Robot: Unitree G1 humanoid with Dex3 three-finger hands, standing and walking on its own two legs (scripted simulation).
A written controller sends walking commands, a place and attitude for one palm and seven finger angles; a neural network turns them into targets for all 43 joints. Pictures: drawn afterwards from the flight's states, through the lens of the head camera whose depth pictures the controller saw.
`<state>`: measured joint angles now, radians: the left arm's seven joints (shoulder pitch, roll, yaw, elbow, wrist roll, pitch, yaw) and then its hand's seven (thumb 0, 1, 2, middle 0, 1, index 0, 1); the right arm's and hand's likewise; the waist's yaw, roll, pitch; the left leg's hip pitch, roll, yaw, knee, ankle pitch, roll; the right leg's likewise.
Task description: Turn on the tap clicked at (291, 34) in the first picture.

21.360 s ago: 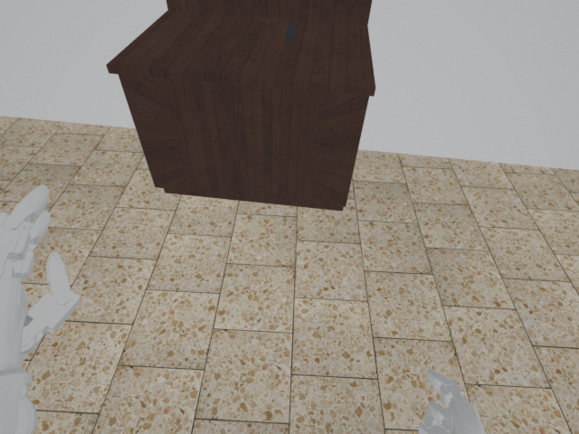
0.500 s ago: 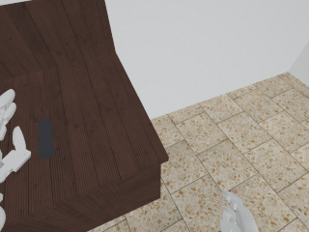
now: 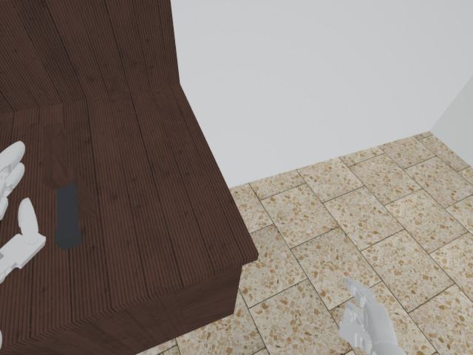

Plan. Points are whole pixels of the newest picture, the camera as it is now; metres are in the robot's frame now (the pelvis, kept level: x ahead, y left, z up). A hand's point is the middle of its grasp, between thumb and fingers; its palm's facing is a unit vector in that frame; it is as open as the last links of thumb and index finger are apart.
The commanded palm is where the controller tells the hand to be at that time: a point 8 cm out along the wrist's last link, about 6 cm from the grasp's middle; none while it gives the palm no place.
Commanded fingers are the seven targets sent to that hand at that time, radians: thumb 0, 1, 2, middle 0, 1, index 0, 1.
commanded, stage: look again from close up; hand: left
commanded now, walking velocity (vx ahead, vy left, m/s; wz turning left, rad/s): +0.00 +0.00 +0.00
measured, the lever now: (68, 237) +0.27 +0.29 +0.04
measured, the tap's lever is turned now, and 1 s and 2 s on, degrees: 0 0 0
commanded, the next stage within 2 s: come to a stop and stand still in 0.32 s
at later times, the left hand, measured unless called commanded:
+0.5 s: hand (7, 287) +0.16 +0.27 +0.15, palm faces +0.38 -0.85 -0.36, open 7.4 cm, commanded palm +0.11 +0.30 +0.18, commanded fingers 0.00 0.90 0.90 -0.20 -0.30 -0.20 -0.30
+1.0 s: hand (69, 252) +0.20 +0.22 +0.15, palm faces +0.31 -0.87 -0.38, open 7.4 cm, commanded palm +0.14 +0.27 +0.18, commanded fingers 0.00 0.90 0.90 -0.20 -0.30 -0.20 -0.30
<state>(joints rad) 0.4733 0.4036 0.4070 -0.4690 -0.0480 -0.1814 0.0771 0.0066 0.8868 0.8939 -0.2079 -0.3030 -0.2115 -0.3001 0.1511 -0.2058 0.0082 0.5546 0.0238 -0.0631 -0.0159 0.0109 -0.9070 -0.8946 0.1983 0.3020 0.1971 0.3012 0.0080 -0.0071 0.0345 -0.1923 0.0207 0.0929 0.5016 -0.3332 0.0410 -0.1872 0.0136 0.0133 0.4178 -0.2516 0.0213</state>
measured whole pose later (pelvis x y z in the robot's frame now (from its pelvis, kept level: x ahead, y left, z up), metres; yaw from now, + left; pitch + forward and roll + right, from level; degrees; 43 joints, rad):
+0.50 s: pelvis -0.05 +0.02 +0.00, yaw +0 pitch -2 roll -1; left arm 0.44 0.34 0.34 -0.41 -0.04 -0.18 0.09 0.01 0.89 0.89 -0.20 -0.30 -0.21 -0.30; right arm 0.24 -0.19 0.02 0.59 0.03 -0.10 -0.03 0.01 -0.90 -0.89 0.20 0.30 0.20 0.30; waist 0.02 0.00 0.03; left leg -0.19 -0.01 0.11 0.47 -0.25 0.08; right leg -0.19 -0.02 0.03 0.39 -0.17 0.05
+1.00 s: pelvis -0.03 -0.01 +0.00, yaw -1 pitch +0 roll +0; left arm 0.42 0.33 0.32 -0.43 -0.04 -0.23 0.08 0.01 0.90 0.90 -0.20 -0.30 -0.20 -0.30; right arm 0.21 -0.20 -0.01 0.57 0.02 -0.16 0.02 0.01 -0.90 -0.89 0.20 0.30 0.20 0.30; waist -0.01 0.01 0.05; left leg -0.22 0.01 0.11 0.51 -0.30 0.04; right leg -0.25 0.00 0.02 0.50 -0.26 0.02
